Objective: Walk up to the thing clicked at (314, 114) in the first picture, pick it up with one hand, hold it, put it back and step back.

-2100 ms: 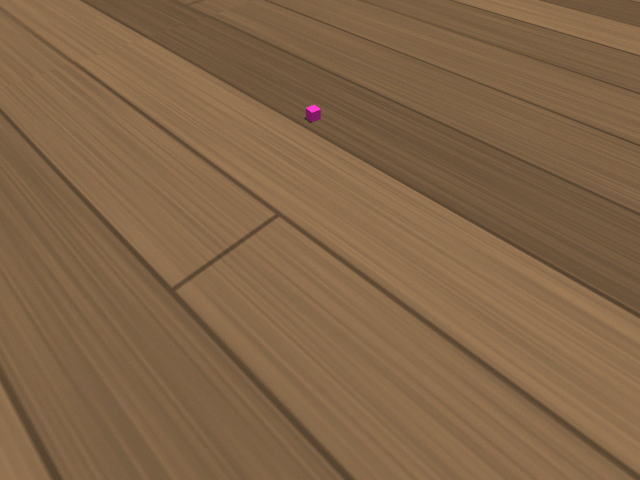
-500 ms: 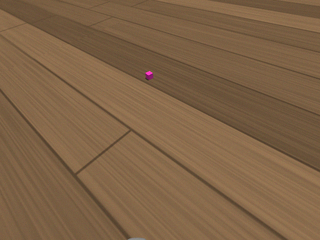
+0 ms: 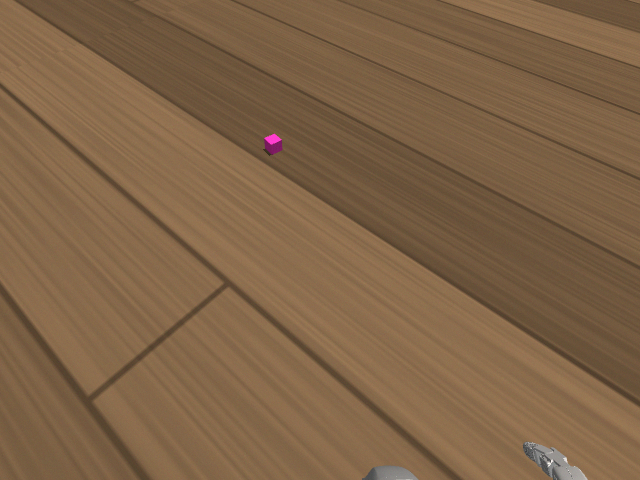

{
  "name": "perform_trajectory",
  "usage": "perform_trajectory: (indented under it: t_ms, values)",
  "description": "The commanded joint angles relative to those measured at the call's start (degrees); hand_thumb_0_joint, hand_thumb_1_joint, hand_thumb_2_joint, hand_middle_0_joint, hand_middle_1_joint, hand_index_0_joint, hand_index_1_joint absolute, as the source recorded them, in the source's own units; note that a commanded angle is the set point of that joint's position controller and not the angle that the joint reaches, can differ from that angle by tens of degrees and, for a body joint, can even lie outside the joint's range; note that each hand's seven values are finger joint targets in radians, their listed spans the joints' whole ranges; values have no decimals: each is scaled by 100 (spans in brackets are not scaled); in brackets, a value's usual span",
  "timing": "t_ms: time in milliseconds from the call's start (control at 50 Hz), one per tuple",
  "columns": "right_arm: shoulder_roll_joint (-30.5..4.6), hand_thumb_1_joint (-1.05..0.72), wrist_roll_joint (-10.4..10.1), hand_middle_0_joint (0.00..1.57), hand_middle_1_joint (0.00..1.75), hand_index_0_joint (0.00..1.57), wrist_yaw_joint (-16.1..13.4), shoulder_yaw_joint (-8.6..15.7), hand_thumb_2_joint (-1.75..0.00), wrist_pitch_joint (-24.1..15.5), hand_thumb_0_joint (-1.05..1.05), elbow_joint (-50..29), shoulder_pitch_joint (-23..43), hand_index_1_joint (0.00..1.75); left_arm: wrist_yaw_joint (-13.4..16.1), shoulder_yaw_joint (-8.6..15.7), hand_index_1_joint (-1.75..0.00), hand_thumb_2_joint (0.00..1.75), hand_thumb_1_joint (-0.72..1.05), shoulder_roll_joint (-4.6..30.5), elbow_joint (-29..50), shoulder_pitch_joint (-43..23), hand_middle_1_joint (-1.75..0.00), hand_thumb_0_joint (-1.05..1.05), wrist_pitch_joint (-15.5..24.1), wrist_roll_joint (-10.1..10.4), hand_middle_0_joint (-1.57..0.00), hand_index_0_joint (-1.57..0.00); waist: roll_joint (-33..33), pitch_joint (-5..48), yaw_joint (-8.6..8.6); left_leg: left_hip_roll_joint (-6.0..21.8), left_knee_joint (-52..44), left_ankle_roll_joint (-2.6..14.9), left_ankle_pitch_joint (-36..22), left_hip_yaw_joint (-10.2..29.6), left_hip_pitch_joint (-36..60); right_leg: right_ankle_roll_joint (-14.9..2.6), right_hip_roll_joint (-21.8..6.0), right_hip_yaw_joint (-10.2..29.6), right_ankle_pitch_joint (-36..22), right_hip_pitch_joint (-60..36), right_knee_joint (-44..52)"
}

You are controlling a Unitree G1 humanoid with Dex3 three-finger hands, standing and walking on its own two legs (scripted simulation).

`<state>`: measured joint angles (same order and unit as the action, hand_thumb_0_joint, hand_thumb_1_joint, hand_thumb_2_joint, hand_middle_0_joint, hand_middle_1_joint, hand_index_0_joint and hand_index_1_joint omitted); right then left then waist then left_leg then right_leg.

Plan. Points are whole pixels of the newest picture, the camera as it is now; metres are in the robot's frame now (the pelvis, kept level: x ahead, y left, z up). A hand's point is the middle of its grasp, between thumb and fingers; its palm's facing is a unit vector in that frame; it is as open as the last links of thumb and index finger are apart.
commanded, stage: walk up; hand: left
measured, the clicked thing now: (273, 144) +1.59 +0.22 -0.74
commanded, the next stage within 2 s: none
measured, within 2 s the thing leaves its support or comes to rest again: neither
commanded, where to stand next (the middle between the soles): +1.17 +0.01 m, yaw -3 degrees
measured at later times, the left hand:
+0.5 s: hand (184, 354) +0.30 +0.22 -0.11, palm faces -0.01 -0.91 -0.41, open 7.4 cm
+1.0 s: hand (194, 214) +0.60 +0.27 -0.14, palm faces -0.07 -0.94 -0.34, open 7.4 cm
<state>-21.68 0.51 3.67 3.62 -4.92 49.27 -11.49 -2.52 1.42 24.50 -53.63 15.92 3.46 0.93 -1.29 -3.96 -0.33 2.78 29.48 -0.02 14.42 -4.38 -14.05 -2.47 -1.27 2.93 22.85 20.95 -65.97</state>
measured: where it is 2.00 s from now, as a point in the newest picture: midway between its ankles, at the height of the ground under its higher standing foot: (318, 262)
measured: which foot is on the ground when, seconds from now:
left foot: down 0.00-0.24, up 0.26-0.68, down 0.70-1.00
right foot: up 0.00-0.20, down 0.22-0.74, up 0.76-1.00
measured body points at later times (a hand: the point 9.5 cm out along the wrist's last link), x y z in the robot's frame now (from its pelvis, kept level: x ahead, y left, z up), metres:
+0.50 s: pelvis +0.27 -0.06 +0.01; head +0.28 -0.10 +0.46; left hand +0.30 +0.26 -0.09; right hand +0.37 -0.38 -0.12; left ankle +0.34 +0.10 -0.67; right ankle +0.28 -0.17 -0.73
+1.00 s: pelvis +0.52 -0.01 +0.01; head +0.53 +0.01 +0.45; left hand +0.60 +0.32 -0.11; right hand +0.58 -0.32 -0.09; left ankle +0.50 +0.09 -0.73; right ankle +0.59 -0.17 -0.68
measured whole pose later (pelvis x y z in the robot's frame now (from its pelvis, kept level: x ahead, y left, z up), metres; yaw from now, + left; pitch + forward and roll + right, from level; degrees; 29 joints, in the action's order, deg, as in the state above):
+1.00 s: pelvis +0.52 -0.01 +0.01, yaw -1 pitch -3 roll +0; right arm -21.4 -0.2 3.1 2.5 -5.0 48.9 -16.9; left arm -3.0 2.3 25.3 -50.7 14.8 3.4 0.4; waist -2.9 -4.4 -0.8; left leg -0.1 24.3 2.5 15.5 -6.2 -6.2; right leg -0.6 -4.7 2.3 14.3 29.8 -54.1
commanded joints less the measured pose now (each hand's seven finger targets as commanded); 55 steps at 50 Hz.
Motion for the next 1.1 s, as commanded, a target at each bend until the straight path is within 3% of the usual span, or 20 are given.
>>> perform_trajectory:
  t_ms: [0,120,160,200,220,240,260,320,380,480,600,680,700,720,740,780,820,840,960,1080]
  values:
    - [-1597,-90,-77,20,30,20,-179,410,-90,-136,0,-292,-319,30,-70,351,-30,90,90,994,549,67,-30,0,138,50,-20,-20,684,232,6,1239,-1249,1248,-2222,801,694,186,-457,89,-489,878,710]
    - [-1767,-90,-26,20,30,20,-100,405,-90,-205,0,-471,145,30,-233,476,-30,90,90,1018,547,-154,-30,0,188,-83,-20,-20,1090,100,201,1089,-1050,1114,-744,322,-171,158,-481,-528,-1921,-492,2926]
    - [-1710,-90,-59,20,30,20,-100,398,-90,-163,0,-468,161,30,-193,584,-30,90,90,1121,308,316,-30,0,180,-105,-20,-20,650,455,490,955,-324,932,-711,209,-504,87,-257,-790,-2241,-1502,3053]
    - [-1319,-90,-34,20,30,20,-92,263,-90,-136,0,-417,-235,30,-97,812,-30,90,90,1538,47,1176,-30,0,222,-137,-20,-20,-646,1024,956,377,2023,645,-845,-133,-1410,-135,-194,-482,-1131,-3158,3164]
    - [-948,-90,-36,20,30,20,-80,147,-90,-103,0,-450,-624,30,-22,943,-30,90,90,1967,57,1658,-30,0,247,-169,-20,-20,-1920,1149,1044,-375,3636,444,1146,-225,-2114,-460,-1372,1458,261,-3367,4167]
    - [-1329,-90,-78,20,30,20,-110,225,-90,-44,0,-471,-710,30,-13,884,-30,90,90,2207,283,1362,-30,0,273,-85,-20,-20,-1595,1135,807,-441,4339,279,1644,246,-2554,-949,-2468,3792,1180,-3170,5316]
    - [-1682,-90,-36,20,30,20,-155,305,-90,-14,0,-339,-598,30,12,872,-30,90,90,2265,482,666,-30,0,260,-33,-20,-20,-1343,923,656,-117,4684,222,1460,529,-2539,-1350,-2593,4342,1827,-2635,5613]
    - [-1465,-90,-130,20,30,20,-116,267,-90,20,0,-146,-307,30,79,705,-30,90,90,1716,547,27,-30,0,300,-48,-20,-20,-662,39,310,347,4107,312,374,924,-2092,-921,-1716,2013,375,-1108,5339]
    - [-1336,-90,-40,20,30,20,4,290,-90,141,0,10,-768,30,60,593,-30,90,90,1410,565,-141,-30,0,367,-69,-20,-20,-705,17,36,328,3280,225,-134,731,-1503,-747,-1173,845,5,-539,5433]
    - [-1310,-90,59,20,30,20,147,322,-90,197,0,-286,-15,30,50,644,-30,90,90,1536,708,49,-30,0,447,-102,-20,-20,-492,-67,197,449,1693,-95,-401,531,-1794,-931,-1325,462,131,-767,5657]
    - [-1147,-90,66,20,30,20,217,330,-90,77,0,-474,658,30,60,642,-30,90,90,1607,593,441,-30,0,394,-100,-20,-20,-387,42,391,313,439,105,-910,232,-1003,-772,-1365,87,-1196,-1174,5047]
    - [-1431,-90,114,20,30,20,131,475,-90,21,0,-96,-546,30,124,581,-30,90,90,1537,671,262,-30,0,311,-116,-20,-20,250,603,-272,-4,-110,407,-458,118,711,-510,-1070,-286,-2558,-1021,3151]
    - [-1791,-90,218,20,30,20,49,608,-90,-27,0,90,-1323,30,145,437,-30,90,90,1177,705,525,-30,0,280,-75,-20,-20,1090,1131,-583,451,-364,740,271,929,1933,-260,-681,-565,-2338,-180,1468]
    - [-2209,-90,235,20,30,20,-36,718,-90,-67,0,-21,-1467,30,117,271,-30,90,90,621,788,821,-30,0,267,-15,-20,-20,2328,1268,-498,1785,-757,1082,698,3220,2861,2,189,-575,520,1420,219]
    - [-2296,-90,47,20,30,20,-52,730,-90,-61,0,-123,-1306,30,217,404,-30,90,90,1214,643,832,-30,0,208,1,-20,-20,1610,1270,-474,2244,-1192,1582,840,4221,2932,-104,170,-236,802,1897,-268]
    - [-1880,-90,-113,20,30,20,-125,597,-90,-24,0,-224,-904,30,217,352,-30,90,90,1392,554,312,-30,0,237,-49,-20,-20,595,505,-350,1867,-1220,1312,-537,2896,1662,-79,-137,428,137,1646,-372]
    - [-1581,-90,-113,20,30,20,-165,403,-90,-91,0,-299,-572,30,122,359,-30,90,90,1203,431,518,-30,0,210,36,-20,-20,625,124,-67,1325,-1254,790,-1912,1587,909,-22,-328,413,-417,1111,226]
    - [-1546,-90,-133,20,30,20,-165,382,-90,-122,0,-299,-539,30,91,359,-30,90,90,1133,410,610,-30,0,177,52,-20,-20,739,115,1,1225,-1275,832,-2165,1329,826,23,-342,300,-535,984,297]
    - [-1564,-90,-64,20,30,20,-183,384,-90,-188,0,-476,-586,30,-48,344,-30,90,90,924,699,0,-30,0,87,-59,-20,-20,862,-126,-23,1208,-1448,1292,-2655,698,848,265,-522,-184,-1037,1204,1695]
    - [-1587,-90,-41,20,30,20,-151,404,-90,-79,0,-539,-650,30,-116,394,-30,90,90,782,780,-563,-30,0,135,-107,-20,-20,840,115,-148,946,-914,1043,-2391,397,801,68,-262,-670,-1891,83,3276]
